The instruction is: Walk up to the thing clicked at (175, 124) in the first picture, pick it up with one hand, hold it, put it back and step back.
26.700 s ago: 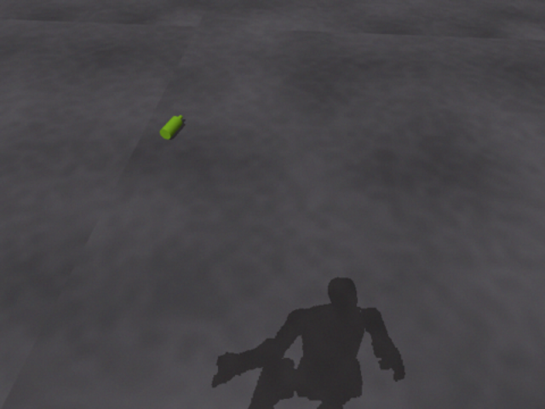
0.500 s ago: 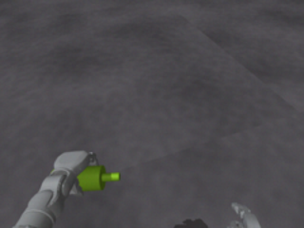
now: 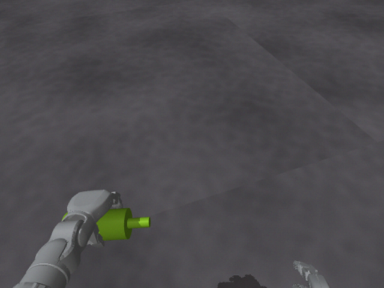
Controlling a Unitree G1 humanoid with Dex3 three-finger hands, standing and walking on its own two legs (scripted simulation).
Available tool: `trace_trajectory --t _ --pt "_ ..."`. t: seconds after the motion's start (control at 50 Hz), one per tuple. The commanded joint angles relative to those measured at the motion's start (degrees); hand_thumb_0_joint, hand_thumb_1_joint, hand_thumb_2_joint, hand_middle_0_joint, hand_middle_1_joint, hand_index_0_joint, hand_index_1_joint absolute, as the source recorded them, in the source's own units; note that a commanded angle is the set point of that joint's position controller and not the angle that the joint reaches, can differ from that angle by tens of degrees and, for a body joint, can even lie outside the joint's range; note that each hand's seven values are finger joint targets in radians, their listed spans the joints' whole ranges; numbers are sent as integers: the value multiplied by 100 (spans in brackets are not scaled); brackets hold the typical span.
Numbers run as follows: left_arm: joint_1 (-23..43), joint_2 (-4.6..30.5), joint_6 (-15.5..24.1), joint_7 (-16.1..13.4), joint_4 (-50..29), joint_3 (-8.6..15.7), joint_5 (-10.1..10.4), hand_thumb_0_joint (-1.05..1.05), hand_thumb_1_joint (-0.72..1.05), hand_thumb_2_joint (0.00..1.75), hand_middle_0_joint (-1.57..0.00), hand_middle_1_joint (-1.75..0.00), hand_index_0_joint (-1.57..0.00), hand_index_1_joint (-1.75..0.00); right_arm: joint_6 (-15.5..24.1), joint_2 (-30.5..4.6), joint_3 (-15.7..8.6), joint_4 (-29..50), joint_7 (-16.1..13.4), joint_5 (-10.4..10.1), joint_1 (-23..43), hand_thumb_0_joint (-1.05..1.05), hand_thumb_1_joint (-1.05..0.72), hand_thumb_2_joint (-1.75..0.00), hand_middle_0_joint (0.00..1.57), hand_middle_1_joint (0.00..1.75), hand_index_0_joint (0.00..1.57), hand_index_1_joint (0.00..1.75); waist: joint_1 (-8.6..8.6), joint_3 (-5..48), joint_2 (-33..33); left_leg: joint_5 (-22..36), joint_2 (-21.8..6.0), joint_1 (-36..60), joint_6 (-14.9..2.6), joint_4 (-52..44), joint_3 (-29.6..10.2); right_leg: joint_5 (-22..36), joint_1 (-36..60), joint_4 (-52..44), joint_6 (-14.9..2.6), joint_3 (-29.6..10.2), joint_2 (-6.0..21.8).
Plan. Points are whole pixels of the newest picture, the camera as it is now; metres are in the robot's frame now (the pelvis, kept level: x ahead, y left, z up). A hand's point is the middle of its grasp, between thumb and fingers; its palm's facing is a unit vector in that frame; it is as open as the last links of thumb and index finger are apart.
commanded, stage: crouch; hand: left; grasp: from above
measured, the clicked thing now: (109, 224) +0.30 +0.21 -0.07
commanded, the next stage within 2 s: lower in 1.90 s
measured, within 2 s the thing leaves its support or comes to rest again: neither
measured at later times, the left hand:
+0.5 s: hand (117, 232) +0.34 +0.23 -0.21, palm faces -0.41 +0.04 -0.91, open 9.9 cm
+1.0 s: hand (133, 242) +0.39 +0.24 -0.45, palm faces -0.45 +0.00 -0.89, open 9.9 cm
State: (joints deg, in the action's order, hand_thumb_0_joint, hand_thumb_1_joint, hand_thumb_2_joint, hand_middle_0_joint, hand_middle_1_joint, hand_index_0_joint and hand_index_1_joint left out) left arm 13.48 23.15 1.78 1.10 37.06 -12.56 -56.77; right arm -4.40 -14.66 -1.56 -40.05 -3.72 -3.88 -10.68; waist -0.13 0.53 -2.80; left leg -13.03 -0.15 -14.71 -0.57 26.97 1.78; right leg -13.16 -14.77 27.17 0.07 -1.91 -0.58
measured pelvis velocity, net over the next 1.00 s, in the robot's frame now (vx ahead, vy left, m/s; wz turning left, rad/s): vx -0.07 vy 0.01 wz -0.03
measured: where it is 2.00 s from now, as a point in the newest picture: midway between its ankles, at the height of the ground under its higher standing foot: outside the picture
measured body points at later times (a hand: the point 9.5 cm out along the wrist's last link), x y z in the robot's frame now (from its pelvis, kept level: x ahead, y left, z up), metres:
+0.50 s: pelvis -0.04 +0.00 -0.11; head +0.07 +0.01 +0.32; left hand +0.36 +0.23 -0.16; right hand +0.03 -0.29 -0.23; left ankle +0.01 +0.11 -0.74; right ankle +0.01 -0.12 -0.74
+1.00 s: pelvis -0.07 +0.01 -0.30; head +0.15 +0.03 +0.09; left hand +0.41 +0.24 -0.39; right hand -0.03 -0.27 -0.42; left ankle +0.01 +0.11 -0.74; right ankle +0.01 -0.12 -0.74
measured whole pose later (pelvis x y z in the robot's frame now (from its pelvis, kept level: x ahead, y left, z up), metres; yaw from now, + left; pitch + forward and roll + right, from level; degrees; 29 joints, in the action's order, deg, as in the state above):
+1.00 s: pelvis -0.07 +0.01 -0.30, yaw -1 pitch +38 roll -5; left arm 49.7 32.1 7.7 -19.7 75.2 0.7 -69.6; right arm 2.8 -13.6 -0.5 -42.5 2.0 4.7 -12.4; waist 11.1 10.9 -2.7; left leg -36.8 -0.5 -112.4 -1.3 110.9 -2.3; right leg -37.0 -109.6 108.3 0.6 2.7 -1.0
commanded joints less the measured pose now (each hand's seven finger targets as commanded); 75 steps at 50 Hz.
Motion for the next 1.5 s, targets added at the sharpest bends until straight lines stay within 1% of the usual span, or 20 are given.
trace_trajectory --t 0.0,0.14,0.22,0.26,0.38,0.46,0.54,0.6,0.64,0.72,0.78,0.82,0.92,0.96,1.0,1.16,1.18,1.26,1.44,1.48 --pt "1750 1059 77 -402 -848 590 -83 0 68 81 -104 -66 -104 -66 212 -741 -254 746 -22 21 407 0 -88 -90 20 30 20 30 65 1167 341 971 94 576 -37 -213 -82 778 23 -336 -91 108 -104" --pt "2231 928 281 -1171 201 584 -431 0 69 83 -106 -65 -106 -66 155 -793 -323 498 89 161 84 0 -89 -90 20 30 20 30 280 1229 330 738 120 -112 16 554 -92 590 -879 314 -99 122 -85" --pt "3186 1020 349 -1674 626 630 -718 0 68 81 -103 -68 -104 -68 225 -864 -439 288 181 273 -294 0 -89 -90 20 30 20 30 469 1925 80 638 101 -873 48 1595 -90 549 -1820 1234 -111 115 -90" --pt "3181 827 338 -1898 1197 577 -843 0 67 76 -102 -67 -103 -66 278 -887 -486 269 230 333 -485 0 -89 -90 20 30 20 30 560 2109 77 545 71 -1419 26 2187 -99 432 -2447 1769 -140 152 -98" --pt "4112 1107 271 -2367 1834 802 -994 0 63 74 -97 -70 -100 -67 400 -947 -544 295 263 451 -788 0 -89 -90 20 30 20 30 589 3018 -279 82 84 -2881 -5 3501 -142 5 -3757 3145 -201 245 -160" --pt "4482 1287 241 -2431 2154 905 -964 0 64 79 -99 -71 -100 -70 504 -973 -567 288 212 506 -888 0 -89 -90 20 30 20 30 667 3446 -304 -611 87 -3996 -41 4231 -212 -524 -4562 3931 -229 291 -181" --pt "4585 1577 127 -2419 2309 1086 -972 0 65 78 -100 -71 -102 -70 552 -1031 -563 285 181 546 -979 0 -89 -90 20 30 20 30 708 4044 -360 -661 73 -4675 -87 4910 -228 -583 -5080 4614 -236 326 -150" --pt "4729 1648 69 -2356 2465 1163 -948 0 62 80 -98 -71 -100 -70 580 -1042 -549 274 188 598 -1049 0 -89 -90 20 30 20 30 807 3999 -386 -1149 50 -5179 -57 5158 -357 -1043 -5738 5005 -262 398 -140" --pt "5117 1975 104 -2295 2304 1309 -977 0 61 80 -98 -70 -99 -69 611 -1100 -552 253 195 620 -1035 0 -89 -90 20 30 20 30 804 4288 -642 -1392 24 -5150 -6 5315 -493 -1342 -6234 5330 -306 458 -148" --pt "5359 1895 238 -2207 2673 1294 -1015 0 64 75 -100 -65 -102 -64 667 -1125 -485 147 240 676 -1098 0 -89 -90 20 30 20 30 1064 4177 -515 -1759 24 -5811 -40 5884 -597 -1621 -7008 5829 -292 516 -138" --pt "5530 2199 390 -2218 2636 1440 -1090 0 62 73 -100 -62 -102 -61 733 -1143 -423 111 297 712 -1131 0 -89 -90 20 30 20 30 1020 4486 -727 -1748 57 -6066 -38 6264 -604 -1669 -7347 6211 -304 544 -125" --pt "5653 2194 473 -2233 2760 1450 -1141 0 65 73 -101 -63 -103 -62 773 -1195 -386 63 361 763 -1201 0 -89 -90 20 30 20 30 1167 4475 -802 -1710 38 -6200 -18 6461 -698 -1655 -7668 6436 -289 585 -92" --pt "6082 2513 605 -2381 2619 1600 -1233 0 64 76 -102 -62 -103 -61 824 -1207 -351 -28 488 841 -1260 0 -90 -90 20 30 20 30 1187 4971 -1057 -1644 45 -6400 -28 7012 -596 -1596 -8004 6813 -282 609 -106" --pt "5960 2392 600 -2403 2826 1583 -1254 0 67 74 -104 -62 -105 -61 849 -1189 -320 -81 553 885 -1320 0 -90 -90 20 30 20 30 1232 4961 -1153 -1329 44 -6426 -19 7219 -605 -1393 -8112 7010 -274 643 -84" --pt "6019 2658 603 -2443 2767 1724 -1285 0 68 76 -106 -62 -107 -61 841 -1193 -311 -71 611 899 -1347 0 -90 -90 20 30 20 30 1171 5289 -1161 -951 47 -6446 -63 7510 -500 -1084 -8030 7134 -261 632 -116" --pt "6155 2672 630 -2465 3087 1725 -1360 0 70 77 -108 -61 -109 -61 797 -1173 -262 -132 797 997 -1396 0 -91 -90 20 30 20 30 1286 5027 -1287 -711 4 -6903 -98 8133 -438 -810 -8295 7594 -235 676 -171" --pt "6246 2885 655 -2470 3028 1798 -1366 0 72 73 -108 -61 -109 -60 779 -1214 -267 -121 811 986 -1357 0 -91 -90 20 30 20 30 1242 5052 -1341 -765 3 -7048 -99 8177 -419 -834 -8304 7674 -246 681 -198" --pt "6282 2837 681 -2468 3234 1767 -1417 0 70 73 -107 -60 -108 -59 766 -1225 -251 -119 869 1013 -1354 0 -91 -90 20 30 20 30 1343 4779 -1343 -1067 2 -7384 -98 8315 -439 -1034 -8554 7856 -244 738 -204" --pt "6325 3016 763 -2380 3464 1812 -1447 0 74 74 -109 -62 -111 -61 730 -1367 -170 -93 1002 1061 -1446 0 -91 -90 20 30 20 30 1447 4664 -1584 -833 -41 -7365 -32 8630 -607 -990 -8986 8371 -256 885 -218" --pt "6620 3218 799 -2403 3327 1866 -1436 0 74 75 -109 -62 -110 -61 721 -1423 -139 -100 1009 1060 -1446 0 -91 -90 20 30 20 30 1481 4739 -1498 -990 -42 -7570 -74 8765 -578 -988 -8952 8398 -234 895 -233"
